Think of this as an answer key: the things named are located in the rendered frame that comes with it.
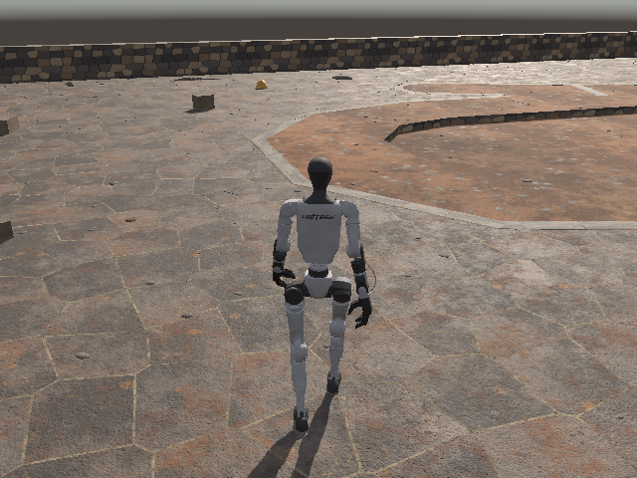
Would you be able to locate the right robot foot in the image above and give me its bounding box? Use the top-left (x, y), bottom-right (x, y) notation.
top-left (327, 370), bottom-right (341, 393)

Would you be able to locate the robot left hand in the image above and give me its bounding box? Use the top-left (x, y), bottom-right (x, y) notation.
top-left (273, 269), bottom-right (296, 288)

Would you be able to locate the robot right forearm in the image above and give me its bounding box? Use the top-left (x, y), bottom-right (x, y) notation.
top-left (350, 243), bottom-right (370, 299)

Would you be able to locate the robot right hand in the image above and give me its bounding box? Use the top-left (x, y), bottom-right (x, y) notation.
top-left (348, 297), bottom-right (372, 329)

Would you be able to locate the robot right shin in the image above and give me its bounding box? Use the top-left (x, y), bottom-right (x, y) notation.
top-left (329, 321), bottom-right (345, 380)

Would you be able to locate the right robot upper arm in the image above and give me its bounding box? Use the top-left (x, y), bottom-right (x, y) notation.
top-left (340, 200), bottom-right (361, 258)

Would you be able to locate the robot left forearm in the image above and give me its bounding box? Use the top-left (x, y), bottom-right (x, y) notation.
top-left (272, 237), bottom-right (287, 273)

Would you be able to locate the left robot upper arm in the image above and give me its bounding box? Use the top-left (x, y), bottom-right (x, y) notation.
top-left (276, 199), bottom-right (299, 252)

